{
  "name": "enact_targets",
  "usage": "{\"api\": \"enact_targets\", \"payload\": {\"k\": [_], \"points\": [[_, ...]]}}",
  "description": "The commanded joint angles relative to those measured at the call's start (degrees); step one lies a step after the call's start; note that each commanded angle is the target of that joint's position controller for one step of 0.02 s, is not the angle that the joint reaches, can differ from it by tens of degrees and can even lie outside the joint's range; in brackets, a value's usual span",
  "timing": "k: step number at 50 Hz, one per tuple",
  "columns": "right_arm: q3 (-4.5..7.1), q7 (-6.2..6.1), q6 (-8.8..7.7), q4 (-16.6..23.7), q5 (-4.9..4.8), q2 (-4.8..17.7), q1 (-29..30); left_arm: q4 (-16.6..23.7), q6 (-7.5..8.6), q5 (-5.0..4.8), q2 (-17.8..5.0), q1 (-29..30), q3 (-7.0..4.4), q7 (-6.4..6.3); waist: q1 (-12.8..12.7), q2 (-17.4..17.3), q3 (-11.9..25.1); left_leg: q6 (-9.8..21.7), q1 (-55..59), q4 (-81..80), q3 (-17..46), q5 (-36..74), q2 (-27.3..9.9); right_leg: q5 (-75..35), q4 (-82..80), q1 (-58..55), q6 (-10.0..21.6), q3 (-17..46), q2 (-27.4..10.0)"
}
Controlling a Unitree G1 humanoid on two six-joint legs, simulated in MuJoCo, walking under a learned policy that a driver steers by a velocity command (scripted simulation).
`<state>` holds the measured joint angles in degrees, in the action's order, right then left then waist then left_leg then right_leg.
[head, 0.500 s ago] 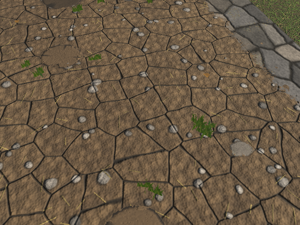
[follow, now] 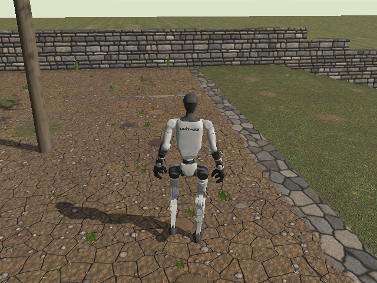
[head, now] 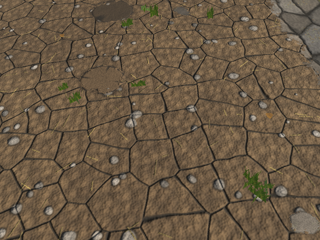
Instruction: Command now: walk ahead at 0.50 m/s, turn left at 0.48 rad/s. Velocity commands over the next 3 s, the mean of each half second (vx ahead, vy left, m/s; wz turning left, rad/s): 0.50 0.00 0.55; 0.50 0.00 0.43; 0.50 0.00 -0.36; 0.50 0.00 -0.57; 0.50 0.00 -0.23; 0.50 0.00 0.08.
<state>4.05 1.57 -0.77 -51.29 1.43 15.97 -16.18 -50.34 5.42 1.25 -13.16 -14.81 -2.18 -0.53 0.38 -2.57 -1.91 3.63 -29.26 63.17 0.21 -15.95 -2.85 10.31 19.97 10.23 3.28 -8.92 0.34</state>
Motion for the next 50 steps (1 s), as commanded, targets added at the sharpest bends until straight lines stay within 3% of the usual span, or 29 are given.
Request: {"api": "enact_targets", "payload": {"k": [1, 4, 7, 10, 12, 14, 15, 16, 17, 18, 19, 20, 21, 23, 25, 27, 30, 38, 41, 42, 43, 44, 45, 46, 47, 48, 50], "points": [[0.15, 0.99, 0.76, 3.44, 0.48, 0.43, 0.14, 1.22, 1.52, -0.44, -5.79, -2.57, -1.44, -0.19, 0.53, 6.8, -0.23, -1.08, -8.36, -0.04, 1.37, 5.61, -3.12, -9.63, -12.51, -4.3, 5.53, 9.53, -16.04], [-0.23, 1.6, 0.76, 5.78, 0.33, 0.03, 6.16, 0.01, 1.37, -0.12, -5.44, -4.21, -1.45, -0.09, -0.2, 6.67, -2.08, -1.75, -10.49, -7.85, 0.04, 11.38, -3.18, -12.11, -12.87, -4.92, 5.41, 4.3, -14.77], [-1.0, 2.25, 0.51, 7.99, 0.39, -0.72, 12.15, -0.74, 1.3, -0.12, -6.53, -5.38, -1.75, -0.18, -1.45, 6.78, -3.13, -1.05, -7.36, -18.0, -2.98, 16.12, -2.45, -14.56, -12.45, -5.52, 4.84, 0.02, -14.57], [-1.11, 2.62, 0.48, 9.92, 0.7, -0.02, 16.2, -1.99, 0.76, -0.03, -7.86, -8.04, -2.19, -0.5, -2.54, 6.55, -4.0, 0.92, -6.07, -23.47, -5.75, 13.52, -1.52, -18.56, -10.74, -10.15, 4.28, -2.23, -16.19], [-0.88, 2.57, 0.47, 10.57, 0.95, 0.62, 16.8, -2.59, -0.02, 0.08, -8.62, -8.82, -2.42, -0.78, -2.3, 6.78, -3.79, 2.75, -4.54, -25.81, -7.33, 9.0, 0.06, -27.07, -6.99, -13.83, 3.63, -3.96, -16.84], [-0.27, 2.06, 0.45, 9.92, 1.1, 1.62, 13.32, -2.8, -0.92, 0.23, -10.37, -8.58, -2.88, -1.04, -0.4, 8.1, -0.88, 5.12, 1.5, -26.99, -9.54, 2.5, 3.92, -44.67, 2.14, -16.22, 2.92, -5.88, -16.92], [0.35, 1.7, 0.14, 8.52, 1.05, 2.53, 8.16, -2.76, -1.6, 0.23, -11.22, -8.41, -3.12, -1.02, 1.79, 7.98, 2.24, 6.55, 7.1, -28.44, -9.96, 0.33, 6.34, -49.24, 10.84, -16.25, 2.75, -6.43, -16.69], [1.35, 0.99, -0.48, 5.68, 1.38, 3.96, -0.69, -2.28, -2.16, 0.04, -11.49, -7.78, -3.13, -0.86, 5.76, 5.69, 7.28, 8.33, 18.71, -33.05, -9.12, 2.34, 8.21, -44.39, 23.97, -11.56, 1.41, -7.59, -15.63], [3.18, 0.01, -0.77, 3.74, 1.94, 9.46, -8.84, -0.4, -2.16, 0.25, -9.09, -8.27, -2.43, -0.67, 8.46, -0.73, 13.48, 11.37, 33.24, -35.66, 5.36, -4.47, -1.87, -23.52, 41.5, 1.44, -0.61, -7.51, -13.75], [4.54, -0.4, -0.2, 5.28, 0.41, 15.72, -5.64, 4.37, -1.5, -0.52, -4.39, -7.74, -1.76, 0.54, 4.31, -14.55, 17.33, 20.22, 47.74, -44.68, 38.86, -5.57, -16.22, 20.75, 61.82, 26.98, -4.5, -1.6, 0.07], [4.31, -0.75, 0.58, 5.74, -0.4, 14.64, -6.75, 5.77, -0.77, 0.14, -8.99, -0.21, -2.32, 0.73, 7.11, -2.89, 14.89, 19.29, 46.29, -48.35, 38.53, 0.14, -16.36, 17.64, 63.26, 33.83, -4.03, 8.97, -1.84], [3.61, -1.31, 0.53, 5.13, -0.59, 12.03, -4.06, 6.39, -0.04, -0.75, -7.55, 1.86, -1.89, 0.93, 5.3, -0.23, 8.14, 18.08, 40.04, -47.67, 29.85, 6.48, -15.35, 11.83, 60.62, 34.72, -3.37, 9.79, -4.62], [2.78, -1.43, 0.1, 4.88, -0.81, 8.77, -1.57, 5.28, 0.37, -0.83, -7.06, 0.14, -1.71, 0.7, 2.21, 3.52, 3.54, 15.53, 31.72, -48.06, 24.08, 15.12, -12.54, 8.47, 54.1, 30.72, -3.22, 9.96, -6.76], [1.81, -1.67, -0.95, 5.43, -1.31, 6.03, 2.03, 4.61, -1.42, 1.15, -6.61, -1.81, -1.68, 0.64, -1.39, 3.17, 2.53, 13.09, 23.85, -49.01, 16.96, 22.66, -7.47, 7.75, 48.15, 23.44, -4.12, 10.63, -8.07], [1.66, -1.37, -2.12, 5.19, -1.69, 6.24, 0.83, 4.88, -3.19, 1.7, -5.91, -2.13, -1.63, 1.02, -2.17, 2.62, 3.08, 13.24, 21.72, -49.81, 15.11, 25.87, -5.59, 7.37, 45.05, 21.94, -5.22, 9.89, -7.52], [1.99, -1.21, -2.56, 4.78, -1.53, 7.66, -1.28, 6.13, -3.92, 1.58, -5.37, 0.95, -1.47, 1.27, -1.57, 1.99, 1.89, 12.9, 20.52, -51.2, 14.62, 23.65, -4.43, 3.95, 40.74, 23.93, -6.1, 9.2, -7.22], [2.0, -1.21, -2.51, 4.14, -1.44, 7.8, -5.15, 8.77, -4.07, 1.34, -5.73, 8.64, -1.39, 1.35, 1.03, 0.63, -0.54, 11.59, 22.23, -52.33, 15.96, 20.63, -3.74, -2.5, 32.72, 28.84, -6.93, 9.18, -6.85], [2.0, -2.11, -2.25, 3.18, -0.65, 8.42, -11.82, 13.71, -2.78, 0.49, -5.75, 20.63, -0.3, 2.13, 5.27, -1.36, -1.05, 9.57, 31.02, -46.79, 18.79, 29.77, -4.31, -8.46, 16.86, 28.6, -5.28, 9.09, -2.52], [1.86, -2.66, -2.63, 3.41, -0.5, 8.9, -9.47, 12.65, -2.0, 0.41, -7.01, 15.23, -0.6, 1.94, 2.16, -2.42, -0.4, 6.67, 29.31, -43.83, 18.73, 36.45, -5.21, -5.72, 10.93, 16.47, -2.31, 8.69, -0.79], [1.88, -2.58, -2.91, 3.34, -0.47, 9.4, -8.65, 10.98, -1.69, 0.45, -8.19, 10.09, -1.19, 1.49, -0.01, -2.32, 1.72, 5.68, 28.69, -39.14, 17.97, 43.87, -4.51, -3.12, 10.04, 9.28, -1.12, 7.78, 0.98], [1.75, -2.24, -3.16, 3.02, -0.62, 9.42, -8.02, 8.63, -1.1, 0.57, -9.29, 2.27, -1.82, 0.88, -3.98, -0.09, 5.64, 4.51, 27.39, -29.36, 15.25, 46.15, -1.69, -4.07, 6.37, -0.33, 0.34, 7.23, 1.32], [0.98, -1.83, -3.56, 3.92, -0.86, 6.93, -8.37, 7.62, -0.52, 1.52, -12.34, -6.25, -2.63, 0.01, -7.34, 3.61, 12.25, 3.39, 20.2, -15.2, 12.9, 34.02, 1.3, 3.1, 5.28, -13.01, 2.97, 16.76, -7.79], [0.18, -1.6, -3.51, 4.59, -2.77, 2.23, -16.11, 6.58, -0.92, 2.35, -18.82, -10.95, -4.29, -0.12, -4.73, 17.71, 19.84, 0.5, 3.56, 4.31, 6.68, -1.7, 11.47, 8.07, 0.86, -27.24, 11.26, 44.62, -22.91], [0.33, -1.87, -3.4, 3.54, -0.67, 5.59, -15.27, 5.91, -1.72, 0.49, -15.17, -7.75, -3.8, 0.58, -3.1, 13.65, 16.04, 1.12, -3.09, 9.74, 8.72, -12.18, 10.22, 12.0, -4.53, -22.77, 12.27, 54.46, -23.04], [0.46, -1.63, -3.22, 4.04, -0.03, 6.09, -10.52, 6.91, -1.88, -0.23, -11.04, -2.28, -2.93, 0.87, -1.65, 7.45, 7.03, 1.1, -4.93, 10.52, 8.59, -7.52, 7.13, 13.11, -4.84, -14.64, 11.99, 45.8, -20.79], [0.09, -1.22, -3.34, 5.02, 0.46, 5.72, -6.15, 6.89, -1.73, -0.17, -8.14, 0.42, -2.19, 1.19, -1.41, 3.76, 3.51, 0.94, -4.61, 7.71, 7.23, -4.29, 4.85, 8.04, -5.55, -9.23, 11.09, 38.75, -17.76], [-0.18, -0.52, -2.75, 6.32, 1.47, 4.9, -3.72, 5.23, -1.29, -0.38, -6.48, 0.4, -1.43, 1.21, 0.46, 6.7, 1.35, -0.19, -2.3, 2.03, 4.71, -2.57, 1.65, -3.59, -6.94, -3.77, 9.31, 30.51, -12.57]]}}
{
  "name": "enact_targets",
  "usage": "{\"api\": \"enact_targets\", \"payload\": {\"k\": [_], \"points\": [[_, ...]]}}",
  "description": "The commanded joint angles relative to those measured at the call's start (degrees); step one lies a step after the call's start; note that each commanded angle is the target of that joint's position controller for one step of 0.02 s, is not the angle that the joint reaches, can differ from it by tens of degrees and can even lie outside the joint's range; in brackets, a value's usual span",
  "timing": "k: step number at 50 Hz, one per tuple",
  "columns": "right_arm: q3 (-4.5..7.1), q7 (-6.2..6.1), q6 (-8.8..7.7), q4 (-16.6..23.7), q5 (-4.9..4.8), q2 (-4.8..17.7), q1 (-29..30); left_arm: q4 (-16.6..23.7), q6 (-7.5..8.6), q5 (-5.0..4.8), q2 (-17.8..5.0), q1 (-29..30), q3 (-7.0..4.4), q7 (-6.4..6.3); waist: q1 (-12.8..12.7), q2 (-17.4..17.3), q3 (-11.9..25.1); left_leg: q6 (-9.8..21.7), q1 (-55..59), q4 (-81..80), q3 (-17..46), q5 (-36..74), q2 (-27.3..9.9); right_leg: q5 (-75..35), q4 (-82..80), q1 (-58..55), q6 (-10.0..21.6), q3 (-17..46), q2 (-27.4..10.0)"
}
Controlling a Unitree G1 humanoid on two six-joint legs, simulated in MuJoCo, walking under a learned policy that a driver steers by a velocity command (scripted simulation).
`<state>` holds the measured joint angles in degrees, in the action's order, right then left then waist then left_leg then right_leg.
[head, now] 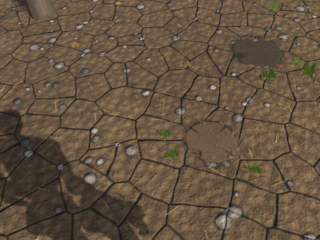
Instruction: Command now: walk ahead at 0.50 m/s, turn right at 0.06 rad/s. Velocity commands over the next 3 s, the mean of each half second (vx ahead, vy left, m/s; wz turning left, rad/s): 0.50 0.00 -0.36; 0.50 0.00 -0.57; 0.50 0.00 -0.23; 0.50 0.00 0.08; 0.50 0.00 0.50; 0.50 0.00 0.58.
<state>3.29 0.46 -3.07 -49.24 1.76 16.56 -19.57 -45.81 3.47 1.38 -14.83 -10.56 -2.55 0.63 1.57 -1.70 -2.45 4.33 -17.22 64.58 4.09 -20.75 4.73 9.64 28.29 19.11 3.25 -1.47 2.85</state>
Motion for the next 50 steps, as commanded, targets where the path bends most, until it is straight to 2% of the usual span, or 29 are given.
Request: {"api": "enact_targets", "payload": {"k": [1, 3, 5, 9, 12, 15, 16, 17, 18, 19, 20, 21, 22, 24, 27, 32, 34, 37, 39, 40, 42, 43, 44, 45, 46, 47, 48, 49, 50], "points": [[0.28, 0.82, -0.1, 4.21, 1.4, 3.6, -0.5, -0.17, 0.99, -0.73, -5.08, -4.87, -1.07, 0.22, -0.33, 6.84, 2.5, -1.68, -12.97, -0.94, -0.13, 2.36, -6.17, -8.2, -15.36, -11.93, 9.46, 21.24, -13.85], [-0.27, 1.09, 0.21, 4.81, 1.44, 2.52, 0.62, -1.7, 1.49, -1.21, -6.2, -7.53, -1.47, 0.32, -0.08, 6.78, 3.1, -3.22, -13.05, -4.42, -1.64, 2.37, -6.67, -13.85, -15.89, -11.37, 10.68, 19.08, -12.96], [-0.92, 1.2, 0.34, 6.45, 1.18, 1.81, 5.32, -2.57, 1.26, -1.31, -7.33, -9.09, -1.91, 0.05, -0.75, 6.6, 1.51, -4.78, -14.57, -10.5, -2.94, 4.4, -7.5, -11.62, -17.78, -9.61, 11.38, 17.78, -12.2], [-2.06, 1.31, 0.15, 9.63, 0.42, 1.02, 15.42, -3.54, 0.69, -1.3, -8.01, -12.0, -2.51, 0.05, -3.46, 6.61, -0.05, -6.46, -12.51, -23.71, -4.24, 13.14, -7.14, -8.78, -18.58, -7.74, 9.77, 16.41, -10.28], [-2.12, 0.89, -0.21, 11.01, -0.26, 1.74, 19.2, -3.8, 0.45, -0.97, -8.84, -14.05, -2.98, 0.18, -4.78, 6.37, 0.94, -6.67, -9.31, -28.62, -4.38, 15.16, -5.73, -11.92, -15.53, -8.98, 8.69, 17.52, -10.59], [-1.63, 0.28, -0.95, 11.19, -0.48, 3.09, 17.23, -3.12, 0.05, -0.68, -9.9, -13.03, -3.54, -0.16, -3.04, 6.83, 1.81, -5.66, -2.64, -33.6, -3.41, 11.72, -4.7, -12.03, -10.83, -8.92, 6.96, 20.73, -11.4], [-1.33, -0.02, -1.4, 10.13, -0.4, 3.49, 13.57, -2.71, -0.08, -0.81, -10.24, -11.8, -3.73, -0.3, -0.95, 6.03, 2.52, -5.0, 3.02, -37.28, -3.62, 11.83, -4.15, -11.38, -7.59, -7.36, 5.99, 20.98, -10.48], [-0.56, -0.67, -2.14, 8.55, 0.13, 5.45, 8.3, -2.4, 0.13, -0.99, -9.29, -11.7, -3.54, -0.23, 1.2, 3.38, 5.2, -3.62, 11.67, -40.22, -2.08, 10.78, -5.4, -11.14, -0.57, -4.59, 4.56, 19.57, -7.46], [0.6, -1.57, -2.76, 7.97, 1.41, 9.8, 0.0, -0.59, 0.66, -1.58, -5.85, -10.67, -2.62, 0.0, 4.98, -3.86, 11.8, -0.63, 22.16, -43.86, 9.5, 0.92, -17.18, -3.86, 14.34, 0.54, 2.73, 14.45, -3.35], [1.88, -1.95, -1.8, 7.75, 1.69, 15.07, -2.29, 1.47, 0.53, -2.82, -1.54, -14.61, -1.67, -0.15, 3.47, -15.45, 15.32, 4.4, 31.27, -50.74, 30.23, -9.74, -29.65, 20.83, 27.69, 15.43, 1.17, 6.11, 4.38], [1.73, -1.86, -0.89, 7.55, 1.02, 11.85, -0.36, 0.3, -0.58, -1.09, -5.96, -15.4, -2.37, -0.53, 1.57, -10.11, 11.45, 6.65, 25.9, -51.61, 35.17, -16.03, -30.39, 21.3, 35.28, 20.17, 1.63, 5.65, -0.02], [0.44, -1.5, -0.91, 8.48, 0.53, 6.57, 2.99, -0.34, -1.07, -0.34, -6.77, -12.86, -2.72, -0.09, 0.71, -3.39, 5.57, 5.79, 20.41, -52.06, 28.05, -13.83, -27.06, 16.17, 37.0, 20.26, 1.82, 6.68, -2.47], [-0.17, -1.22, -1.21, 8.41, 0.3, 4.17, 5.12, -0.2, -1.21, -0.26, -5.44, -10.91, -2.56, 0.51, -0.14, -2.22, 2.4, 4.79, 16.1, -53.13, 19.94, -4.55, -24.06, 12.32, 36.04, 19.16, 1.17, 6.34, -4.1], [-0.61, -1.35, -1.99, 7.56, 0.08, 2.59, 5.2, 0.01, -2.29, 0.57, -4.74, -9.61, -2.61, 1.44, -1.27, -5.14, 1.21, 2.92, 13.09, -54.23, 9.59, 8.18, -20.07, 8.97, 34.89, 17.29, -0.14, 5.16, -5.8], [-0.12, -1.11, -3.15, 5.84, -0.7, 3.33, 2.44, 1.7, -3.33, 0.6, -3.81, -6.16, -2.35, 2.36, -1.63, -4.3, 2.14, 3.43, 14.16, -54.48, 2.77, 21.29, -19.57, 4.65, 35.63, 19.18, -1.34, 4.32, -6.1], [0.32, -0.94, -3.06, 3.64, -0.63, 3.66, -0.48, 5.26, -3.65, 0.64, -2.9, 3.12, -1.48, 3.56, -0.58, -3.31, -0.16, 4.05, 15.26, -55.84, -5.74, 26.77, -19.06, -3.44, 27.42, 23.35, -2.63, 2.53, -6.95], [0.48, -0.89, -2.98, 3.08, -0.56, 4.08, -0.72, 6.54, -3.45, 0.54, -2.18, 6.83, -0.81, 4.06, 0.02, -3.44, -1.18, 3.4, 14.36, -55.9, -9.19, 27.01, -18.27, -7.27, 20.29, 20.54, -2.13, 0.67, -6.81], [1.01, -1.14, -2.66, 1.7, -0.58, 5.7, -2.92, 8.67, -3.3, 0.73, -2.3, 11.7, -0.3, 4.54, 1.13, -3.23, -2.54, 2.65, 16.3, -55.16, -12.12, 29.64, -19.53, -6.52, 12.6, 17.19, -0.07, -2.73, -6.22], [1.22, -1.38, -2.01, 0.68, -0.56, 6.49, -4.38, 9.48, -3.3, 0.99, -2.83, 12.88, -0.32, 4.4, 1.28, -3.21, -2.6, 1.95, 19.44, -52.16, -14.14, 36.66, -20.19, -2.88, 9.37, 15.12, 1.85, -4.83, -4.81], [1.34, -1.54, -1.65, 0.31, -0.53, 7.17, -4.6, 9.54, -3.32, 1.14, -3.18, 12.31, -0.47, 4.14, 0.72, -3.63, -1.84, 1.5, 20.78, -48.84, -15.47, 45.45, -20.28, -0.11, 8.18, 12.67, 3.03, -6.05, -3.24], [1.73, -1.82, -0.65, -0.32, -0.52, 9.17, -5.08, 8.04, -3.02, 1.38, -4.64, 5.82, -1.31, 3.3, -2.41, -4.47, 2.84, 1.06, 22.35, -35.71, -17.4, 61.74, -20.37, 5.59, 6.31, 3.77, 5.85, -7.75, 1.26], [1.71, -1.87, -0.15, -0.06, -0.8, 9.54, -4.58, 5.42, -2.45, 1.74, -5.91, -2.8, -2.2, 2.63, -6.35, -2.86, 7.83, 0.11, 18.31, -23.55, -18.61, 58.72, -19.58, 3.81, 2.16, -7.54, 7.66, -7.04, 3.15], [1.25, -1.74, -0.1, 1.52, -0.46, 8.11, -4.67, 2.72, -2.22, 2.23, -10.31, -12.38, -3.88, 1.54, -10.04, 2.48, 14.15, -1.68, 6.24, -6.6, -18.82, 40.57, -18.03, 9.52, -0.4, -22.75, 10.38, 4.05, -4.04], [-0.08, -0.41, -0.44, 5.93, -0.45, 1.36, -6.28, 3.88, -2.5, 1.19, -17.19, -9.98, -5.35, 0.79, -5.13, 16.43, 17.95, -5.27, -19.51, 12.75, -15.74, -11.05, -6.98, 9.73, -4.62, -38.62, 17.74, 34.64, -21.07], [0.91, -0.32, -0.96, 7.42, -0.03, 6.55, 1.12, 4.72, -3.14, -0.43, -16.57, -12.91, -5.41, 0.43, -9.42, 7.19, 19.47, -5.11, -25.09, 17.13, -3.71, -9.37, -5.72, 5.35, -10.63, -38.24, 18.82, 43.37, -22.52], [0.71, -0.11, -1.52, 8.59, -0.93, 5.86, 4.53, 3.41, -3.25, -0.6, -14.73, -10.24, -4.93, -0.06, -7.55, 4.88, 11.13, -4.46, -27.94, 15.07, -2.52, -2.43, -8.78, -1.22, -10.98, -32.44, 17.6, 33.23, -20.85], [0.29, -0.26, -2.05, 7.9, -0.98, 5.12, 3.66, 3.09, -2.97, -0.92, -11.5, -7.81, -4.09, -0.25, -4.87, 2.26, 5.79, -4.32, -24.85, 9.35, -2.91, 1.39, -10.7, -9.21, -11.62, -24.03, 15.61, 27.24, -18.24], [0.34, -0.35, -1.65, 7.26, -0.32, 4.95, 2.99, 3.38, -2.55, -1.0, -9.82, -5.28, -3.59, -0.42, -2.52, 1.43, 3.6, -4.66, -21.13, 5.64, -2.62, 2.04, -11.82, -14.11, -12.33, -18.37, 13.9, 22.93, -15.13], [0.19, -0.25, -0.62, 6.56, 0.55, 4.62, 0.6, 3.67, -2.14, -1.21, -8.01, -3.34, -2.93, -0.51, -0.42, 2.04, 3.79, -5.25, -17.11, 3.46, -2.5, 2.21, -12.36, -17.3, -13.38, -14.49, 13.17, 19.46, -13.18]]}}
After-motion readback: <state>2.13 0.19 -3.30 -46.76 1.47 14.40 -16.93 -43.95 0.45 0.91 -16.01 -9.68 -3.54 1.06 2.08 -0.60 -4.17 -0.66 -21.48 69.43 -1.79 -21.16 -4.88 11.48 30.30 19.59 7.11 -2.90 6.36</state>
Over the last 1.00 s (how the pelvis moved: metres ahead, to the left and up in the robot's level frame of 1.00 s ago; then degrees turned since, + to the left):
0.53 0.13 -0.01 30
